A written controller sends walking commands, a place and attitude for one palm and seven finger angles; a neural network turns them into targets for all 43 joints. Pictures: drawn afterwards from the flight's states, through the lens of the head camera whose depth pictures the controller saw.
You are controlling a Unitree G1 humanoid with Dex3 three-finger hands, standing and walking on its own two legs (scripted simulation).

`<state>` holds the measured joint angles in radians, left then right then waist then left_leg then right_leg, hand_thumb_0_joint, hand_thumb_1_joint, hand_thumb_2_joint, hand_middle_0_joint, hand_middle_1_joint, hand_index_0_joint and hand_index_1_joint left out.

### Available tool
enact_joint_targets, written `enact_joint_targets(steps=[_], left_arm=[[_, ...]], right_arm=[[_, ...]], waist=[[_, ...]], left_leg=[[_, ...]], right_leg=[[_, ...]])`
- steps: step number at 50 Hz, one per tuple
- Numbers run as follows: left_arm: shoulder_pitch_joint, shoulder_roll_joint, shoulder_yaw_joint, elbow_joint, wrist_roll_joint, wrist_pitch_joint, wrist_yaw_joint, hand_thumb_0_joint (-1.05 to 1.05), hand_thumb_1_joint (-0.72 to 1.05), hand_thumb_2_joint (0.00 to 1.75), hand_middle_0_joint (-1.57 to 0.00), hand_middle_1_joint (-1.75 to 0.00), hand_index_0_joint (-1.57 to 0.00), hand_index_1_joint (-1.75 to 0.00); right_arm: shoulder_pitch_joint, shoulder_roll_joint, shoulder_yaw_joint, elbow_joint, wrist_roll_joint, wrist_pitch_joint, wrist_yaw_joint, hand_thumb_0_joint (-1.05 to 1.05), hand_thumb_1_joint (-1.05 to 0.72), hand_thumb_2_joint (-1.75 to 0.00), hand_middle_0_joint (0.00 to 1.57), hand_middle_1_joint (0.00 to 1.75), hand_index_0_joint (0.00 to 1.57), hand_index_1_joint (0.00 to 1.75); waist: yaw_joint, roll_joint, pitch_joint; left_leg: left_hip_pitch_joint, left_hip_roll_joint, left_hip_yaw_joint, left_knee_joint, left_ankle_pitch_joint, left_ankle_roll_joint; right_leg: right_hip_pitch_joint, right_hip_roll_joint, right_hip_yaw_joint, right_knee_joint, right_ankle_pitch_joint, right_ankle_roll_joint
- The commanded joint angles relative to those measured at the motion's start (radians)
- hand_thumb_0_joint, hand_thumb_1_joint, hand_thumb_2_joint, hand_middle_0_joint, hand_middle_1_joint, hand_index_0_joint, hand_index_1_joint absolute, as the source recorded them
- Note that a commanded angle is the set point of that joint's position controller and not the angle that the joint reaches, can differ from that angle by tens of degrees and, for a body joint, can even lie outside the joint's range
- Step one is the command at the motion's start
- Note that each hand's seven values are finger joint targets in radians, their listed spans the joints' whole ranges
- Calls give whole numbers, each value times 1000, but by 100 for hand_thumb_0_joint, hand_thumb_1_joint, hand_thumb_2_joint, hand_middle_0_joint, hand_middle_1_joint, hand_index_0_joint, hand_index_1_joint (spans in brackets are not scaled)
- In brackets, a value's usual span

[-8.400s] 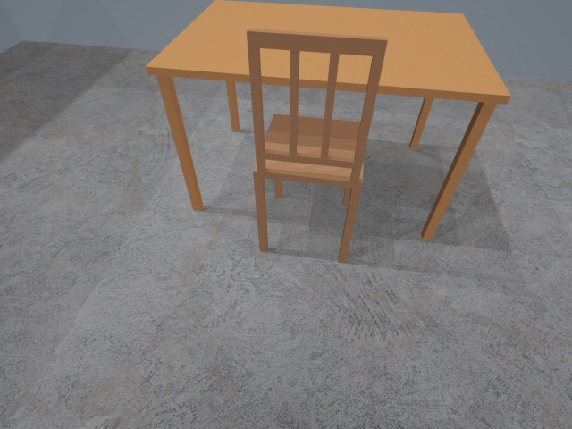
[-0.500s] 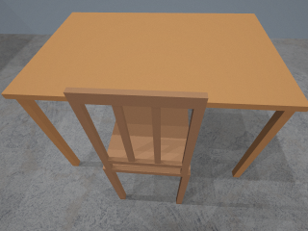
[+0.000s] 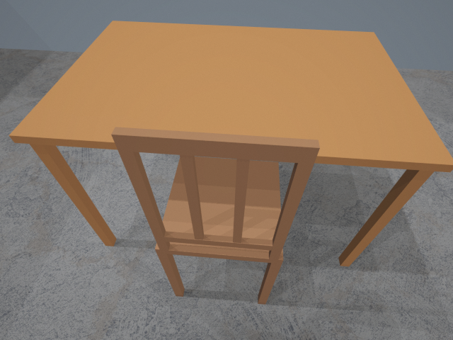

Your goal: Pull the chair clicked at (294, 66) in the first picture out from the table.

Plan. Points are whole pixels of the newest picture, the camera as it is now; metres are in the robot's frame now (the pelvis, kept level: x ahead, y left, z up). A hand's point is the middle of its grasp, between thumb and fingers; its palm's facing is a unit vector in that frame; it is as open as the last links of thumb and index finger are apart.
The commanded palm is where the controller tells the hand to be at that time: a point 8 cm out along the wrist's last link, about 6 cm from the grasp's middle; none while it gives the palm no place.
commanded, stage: come to a stop and stand still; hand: left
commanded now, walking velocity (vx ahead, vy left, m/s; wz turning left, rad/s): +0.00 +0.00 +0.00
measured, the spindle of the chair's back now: (194, 202) +0.41 +0.10 -0.05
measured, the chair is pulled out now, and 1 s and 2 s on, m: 0.00 0.00 0.00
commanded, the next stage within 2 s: look again from close up in 0.84 s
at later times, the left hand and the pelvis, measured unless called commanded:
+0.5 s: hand out of the picture -0.02 +0.18 -0.18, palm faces +0.01 -0.98 -0.18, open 7.4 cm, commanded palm none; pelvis -0.01 +0.02 +0.00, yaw +0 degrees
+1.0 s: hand out of the picture -0.03 +0.17 -0.17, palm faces +0.01 -0.99 -0.17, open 7.4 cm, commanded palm none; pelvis -0.01 +0.02 +0.00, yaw +0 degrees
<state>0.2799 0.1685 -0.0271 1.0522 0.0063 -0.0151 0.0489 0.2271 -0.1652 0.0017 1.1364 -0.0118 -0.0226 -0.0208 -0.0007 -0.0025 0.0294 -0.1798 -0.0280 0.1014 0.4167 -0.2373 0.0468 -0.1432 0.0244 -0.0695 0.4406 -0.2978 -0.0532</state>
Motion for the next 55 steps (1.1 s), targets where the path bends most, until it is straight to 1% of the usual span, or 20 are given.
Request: enact_joint_targets(steps=[1, 6, 8, 10, 14, 17, 19, 20, 27, 29, 30, 33, 37, 40, 44, 45, 49, 50, 54, 55], left_arm=[[61, 106, 17, -32, 0, -20, 9, 0, 90, 90, -20, -30, -20, -30], [80, 95, 12, -22, 0, -18, 7, 0, 90, 90, -20, -30, -20, -30], [87, 93, 12, -18, 1, -19, 7, 0, 90, 90, -20, -30, -20, -30], [94, 92, 10, -19, 0, -19, 6, 0, 90, 90, -20, -30, -20, -30], [109, 79, 10, -12, 1, -20, 7, 0, 90, 90, -20, -30, -20, -30], [112, 76, 9, -11, 2, -18, 6, 0, 90, 90, -20, -30, -20, -30], [120, 72, 10, -9, 1, -20, 7, 0, 90, 90, -20, -30, -20, -30], [117, 71, 8, -10, 1, -17, 6, 0, 90, 90, -20, -30, -20, -30], [133, 58, 8, -6, 3, -14, 5, 0, 90, 90, -20, -30, -20, -30], [138, 55, 9, -6, 4, -15, 5, 0, 90, 90, -20, -30, -20, -30], [136, 56, 9, -8, 5, -14, 4, 0, 90, 90, -20, -30, -20, -30], [143, 50, 10, -5, 4, -16, 5, 0, 90, 90, -20, -30, -20, -30], [149, 47, 11, -5, 4, -16, 6, 0, 90, 90, -20, -30, -20, -30], [152, 46, 10, -3, 5, -16, 5, 0, 90, 90, -20, -30, -20, -30], [159, 38, 11, 0, 4, -17, 6, 0, 90, 90, -20, -30, -20, -30], [157, 40, 10, 0, 4, -15, 6, 0, 90, 90, -20, -30, -20, -30], [166, 33, 11, 4, 4, -17, 6, 0, 90, 90, -20, -30, -20, -30], [161, 36, 10, 2, 4, -15, 6, 0, 90, 90, -20, -30, -20, -30], [168, 31, 12, 5, 3, -18, 7, 0, 90, 90, -20, -30, -20, -30], [165, 35, 10, 5, 3, -17, 6, 0, 90, 90, -20, -30, -20, -30]], right_arm=[[52, -86, -16, -24, 1, -16, 1, 0, -90, -90, 20, 30, 20, 30], [67, -77, -13, -13, 2, -17, 0, 0, -90, -90, 20, 30, 20, 30], [74, -74, -12, -7, 2, -17, 1, 0, -90, -90, 20, 30, 20, 30], [79, -71, -11, -6, 3, -18, 1, 0, -90, -90, 20, 30, 20, 30], [97, -63, -9, 4, 3, -22, -1, 0, -90, -90, 20, 30, 20, 30], [103, -60, -8, 7, 4, -22, -1, 0, -90, -90, 20, 30, 20, 30], [113, -54, -8, 9, 4, -24, -3, 0, -90, -90, 20, 30, 20, 30], [112, -53, -7, 8, 4, -23, -3, 0, -90, -90, 20, 30, 20, 30], [130, -46, -6, 12, 4, -22, -4, 0, -90, -90, 20, 30, 20, 30], [141, -44, -6, 13, 4, -23, -3, 0, -90, -90, 20, 30, 20, 30], [137, -43, -7, 11, 5, -22, -3, 0, -90, -90, 20, 30, 20, 30], [146, -39, -6, 13, 5, -24, -4, 0, -90, -90, 20, 30, 20, 30], [152, -34, -5, 16, 5, -26, -5, 0, -90, -90, 20, 30, 20, 30], [154, -30, -4, 16, 6, -25, -5, 0, -90, -90, 20, 30, 20, 30], [166, -27, -3, 24, 6, -27, -7, 0, -90, -90, 20, 30, 20, 30], [160, -24, -3, 22, 7, -25, -7, 0, -90, -90, 20, 30, 20, 30], [168, -22, -1, 27, 6, -26, -7, 0, -90, -90, 20, 30, 20, 30], [165, -20, -1, 27, 8, -24, -7, 0, -90, -90, 20, 30, 20, 30], [174, -17, 0, 33, 7, -28, -10, 0, -90, -90, 20, 30, 20, 30], [167, -18, 0, 30, 9, -26, -9, 0, -90, -90, 20, 30, 20, 30]], waist=[[1, -1, 1], [1, 7, 29], [0, -8, 27], [2, 2, 27], [-1, -7, 4], [-1, 10, 20], [-1, 3, 7], [1, 24, 26], [-2, -5, 50], [-2, -2, 37], [0, -2, 56], [-2, -11, 35], [-2, 7, 23], [0, 4, 45], [-4, 3, 21], [-1, 11, 42], [-3, -6, 32], [-1, -2, 49], [-4, -1, 11], [0, -4, 35]], left_leg=[[65, 133, -168, -57, 216, 12], [44, 132, -175, -77, 157, 15], [42, 131, -177, -77, 150, 15], [40, 131, -178, -82, 140, 17], [49, 133, -181, -81, 156, 19], [36, 135, -184, -89, 142, 19], [46, 134, -184, -80, 173, 20], [33, 136, -183, -90, 153, 21], [7, 136, -194, -109, 75, 21], [11, 137, -197, -115, 68, 23], [-4, 136, -197, -120, 50, 24], [9, 138, -198, -114, 70, 24], [16, 140, -198, -113, 90, 25], [5, 138, -191, -111, 89, 26], [23, 140, -193, -103, 111, 25], [10, 140, -192, -109, 93, 26], [21, 139, -191, -103, 107, 25], [5, 140, -189, -106, 94, 27], [34, 141, -187, -90, 154, 26], [20, 139, -182, -90, 138, 26]], right_leg=[[-89, -133, 145, -84, 205, 20], [-109, -132, 147, -96, 143, 12], [-109, -133, 149, -96, 142, 11], [-111, -132, 144, -99, 132, 10], [-106, -135, 144, -89, 143, 6], [-118, -132, 140, -87, 122, 4], [-110, -134, 141, -84, 151, 4], [-118, -131, 135, -90, 129, 4], [-140, -127, 138, -87, 90, 1], [-137, -129, 135, -84, 87, 1], [-143, -125, 132, -90, 76, 2], [-140, -128, 137, -80, 92, 1], [-138, -129, 133, -74, 101, 0], [-143, -129, 132, -82, 103, 1], [-139, -132, 138, -74, 114, 0], [-145, -129, 135, -83, 104, 1], [-145, -133, 140, -74, 119, -1], [-147, -131, 137, -84, 108, 0], [-130, -136, 145, -73, 148, -1], [-138, -133, 140, -82, 139, 1]])
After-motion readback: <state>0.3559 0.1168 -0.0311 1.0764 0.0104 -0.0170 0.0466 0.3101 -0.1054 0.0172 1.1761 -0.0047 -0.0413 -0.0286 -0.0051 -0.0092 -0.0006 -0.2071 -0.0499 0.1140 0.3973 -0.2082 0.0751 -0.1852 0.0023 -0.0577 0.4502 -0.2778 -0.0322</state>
